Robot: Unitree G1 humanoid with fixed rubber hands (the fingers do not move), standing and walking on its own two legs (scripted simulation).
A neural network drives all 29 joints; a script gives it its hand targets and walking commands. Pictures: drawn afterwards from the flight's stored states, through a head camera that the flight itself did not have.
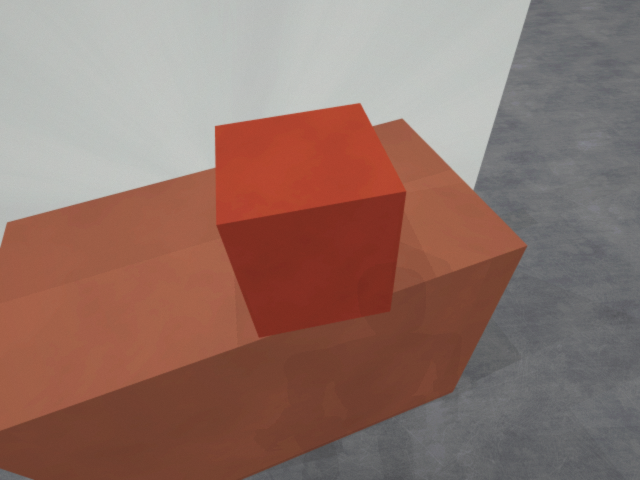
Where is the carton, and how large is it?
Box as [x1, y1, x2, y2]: [215, 103, 405, 337]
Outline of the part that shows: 360,103 215,126 216,225 259,337 389,311 390,309 405,190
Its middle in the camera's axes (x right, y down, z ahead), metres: -0.02 -0.03 +0.58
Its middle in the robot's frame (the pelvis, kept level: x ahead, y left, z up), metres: +0.47 +0.04 +0.06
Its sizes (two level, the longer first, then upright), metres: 0.210 0.200 0.250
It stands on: a pedestal, 0.69 m high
